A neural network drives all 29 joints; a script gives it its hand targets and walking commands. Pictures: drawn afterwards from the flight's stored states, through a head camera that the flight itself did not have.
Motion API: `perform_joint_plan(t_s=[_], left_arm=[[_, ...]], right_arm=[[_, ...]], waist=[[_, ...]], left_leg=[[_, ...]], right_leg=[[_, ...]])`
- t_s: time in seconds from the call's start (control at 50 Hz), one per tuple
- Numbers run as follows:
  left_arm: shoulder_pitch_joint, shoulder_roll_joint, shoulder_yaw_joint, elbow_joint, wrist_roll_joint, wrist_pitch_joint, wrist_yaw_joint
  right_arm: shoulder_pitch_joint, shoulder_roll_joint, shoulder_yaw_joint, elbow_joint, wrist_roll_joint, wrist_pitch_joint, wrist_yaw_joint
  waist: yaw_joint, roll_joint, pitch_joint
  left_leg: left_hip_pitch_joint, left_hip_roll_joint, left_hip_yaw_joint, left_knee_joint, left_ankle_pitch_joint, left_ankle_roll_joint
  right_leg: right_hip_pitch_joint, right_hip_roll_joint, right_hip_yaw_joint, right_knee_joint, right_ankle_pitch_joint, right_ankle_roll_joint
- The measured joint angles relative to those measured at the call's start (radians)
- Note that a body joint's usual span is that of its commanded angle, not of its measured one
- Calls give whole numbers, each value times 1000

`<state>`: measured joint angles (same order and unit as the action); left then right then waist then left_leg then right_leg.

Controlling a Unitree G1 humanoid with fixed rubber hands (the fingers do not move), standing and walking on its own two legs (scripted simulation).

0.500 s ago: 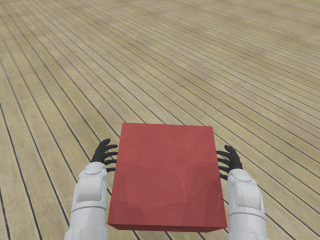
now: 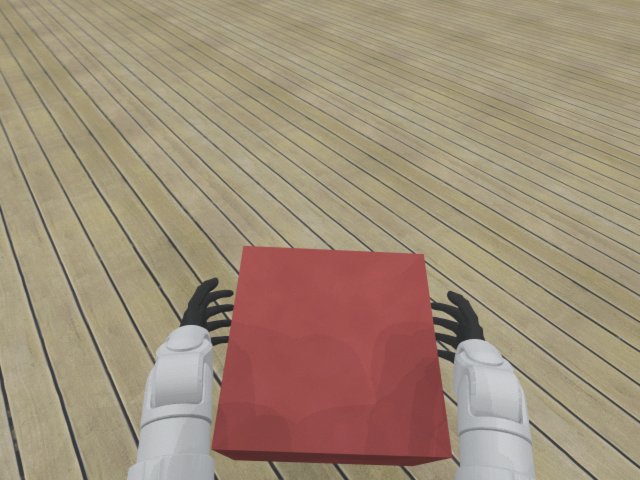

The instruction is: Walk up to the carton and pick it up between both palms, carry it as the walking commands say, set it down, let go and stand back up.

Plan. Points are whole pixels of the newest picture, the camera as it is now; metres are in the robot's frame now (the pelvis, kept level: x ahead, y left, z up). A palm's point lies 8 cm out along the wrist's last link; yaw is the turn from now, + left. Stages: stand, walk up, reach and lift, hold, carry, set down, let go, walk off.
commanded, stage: reach and lift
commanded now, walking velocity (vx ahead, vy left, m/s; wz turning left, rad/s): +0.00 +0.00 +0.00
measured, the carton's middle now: (328, 357) +0.31 +0.00 -0.04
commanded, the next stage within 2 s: hold in 0.18 s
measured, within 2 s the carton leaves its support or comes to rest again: neither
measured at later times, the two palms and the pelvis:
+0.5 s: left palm (196, 339) +0.28 +0.17 +0.05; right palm (470, 352) +0.27 -0.18 +0.05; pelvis +0.00 +0.00 +0.00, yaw +0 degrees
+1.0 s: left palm (183, 384) +0.22 +0.17 +0.05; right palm (480, 401) +0.21 -0.17 +0.05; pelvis -0.07 +0.00 -0.03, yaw -2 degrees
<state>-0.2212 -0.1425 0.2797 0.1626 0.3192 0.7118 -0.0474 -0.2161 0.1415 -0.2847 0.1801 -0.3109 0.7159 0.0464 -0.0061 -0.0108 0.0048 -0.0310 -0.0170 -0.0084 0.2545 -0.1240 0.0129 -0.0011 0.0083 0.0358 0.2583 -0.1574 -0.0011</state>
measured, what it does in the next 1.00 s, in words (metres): shifts its weight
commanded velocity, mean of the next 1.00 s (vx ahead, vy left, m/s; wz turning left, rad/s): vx -0.12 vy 0.00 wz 0.00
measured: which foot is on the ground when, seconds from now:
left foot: down 0.00-1.00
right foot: down 0.00-1.00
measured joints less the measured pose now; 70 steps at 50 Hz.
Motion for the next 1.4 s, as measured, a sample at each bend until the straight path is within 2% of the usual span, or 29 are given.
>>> perform_joint_plan(t_s=[0.54, 0.64, 0.68, 0.76, 0.82, 0.92, 0.98, 1.06, 1.08, 1.12, 1.16, 1.18, 1.22, 1.24, 1.32, 1.36, 1.4], left_arm=[[1, 0, 5, 3, -4, 0, -2], [-3, 0, -17, -25, -29, 20, 31], [-9, 3, -27, -56, -55, 42, 57], [-27, 10, -58, -127, -116, 112, 144], [-36, 18, -70, -172, -154, 178, 171], [-16, 26, -87, -279, -197, 300, 208], [-4, 29, -85, -336, -207, 363, 214], [-1, 38, -67, -377, -220, 418, 213], [-5, 37, -62, -381, -224, 428, 215], [-19, 28, -59, -383, -226, 441, 221], [-29, 1, -64, -375, -214, 446, 231], [-27, -10, -69, -376, -207, 448, 238], [-20, -7, -85, -385, -195, 457, 239], [-20, -5, -83, -391, -189, 461, 233], [-36, -8, -60, -406, -170, 465, 212], [-42, -10, -59, -406, -162, 461, 207], [-41, -9, -63, -410, -157, 458, 206]], right_arm=[[-6, 1, -4, 2, -2, 0, 4], [-3, -1, 14, -46, 13, 27, -24], [-8, -7, 27, -79, 33, 49, -37], [-18, -17, 56, -157, 80, 118, -76], [-21, -25, 66, -211, 115, 187, -108], [-8, -32, 90, -311, 170, 311, -155], [-5, -20, 99, -359, 182, 373, -177], [-8, 3, 110, -399, 173, 429, -200], [-9, 3, 114, -408, 169, 440, -200], [-13, -1, 109, -420, 160, 456, -191], [-7, -17, 91, -427, 159, 464, -173], [-9, -25, 81, -423, 163, 469, -165], [-22, -32, 74, -413, 174, 478, -165], [-29, -31, 75, -411, 180, 482, -171], [-50, -22, 80, -415, 186, 481, -188], [-55, -21, 77, -414, 183, 474, -183], [-59, -22, 75, -411, 181, 470, -177]], waist=[[0, 1, 3], [2, 7, -81], [4, 13, -94], [11, 23, -97], [13, 23, -94], [7, 11, -86], [4, 2, -82], [18, 20, -83], [23, 27, -86], [25, 45, -83], [19, 30, -84], [14, 22, -80], [2, 10, -73], [-4, 5, -73], [-15, -14, -91], [-14, -21, -101], [-13, -22, -106]], left_leg=[[-3, 1, 1, 2, 4, -1], [-174, -1, 1, 165, -63, -3], [-230, 2, 3, 228, -89, -3], [-324, 10, 6, 337, -127, -2], [-376, 13, 8, 389, -136, -1], [-431, 9, 17, 413, -117, 5], [-448, 7, 26, 402, -92, 8], [-468, 32, 36, 387, -60, 2], [-475, 39, 36, 385, -52, -3], [-492, 53, 28, 397, -66, -13], [-547, 36, 34, 546, -249, -19], [-569, 26, 38, 649, -296, -19], [-581, 20, 49, 807, -311, -22], [-569, 21, 56, 836, -308, -24], [-447, 18, 75, 699, -357, -24], [-371, 14, 84, 563, -369, -16], [-280, 15, 101, 376, -302, -9]], right_leg=[[-9, 2, 2, 13, 0, -1], [-179, 2, -2, 177, -71, 3], [-232, 6, -1, 234, -92, 1], [-323, 16, 0, 329, -120, 1], [-374, 20, 1, 379, -128, 1], [-436, 16, 9, 416, -114, 5], [-466, 11, 12, 427, -104, 0], [-477, 2, -49, 487, -205, -21], [-457, 2, -63, 456, -201, -26], [-449, 11, -78, 400, -77, -30], [-461, -9, -85, 396, -57, -36], [-457, -21, -87, 383, -55, -37], [-449, -36, -85, 343, -32, -35], [-449, -42, -82, 322, -13, -33], [-477, -59, -75, 262, 55, -27], [-499, -65, -77, 243, 83, -22], [-522, -67, -83, 237, 108, -13]])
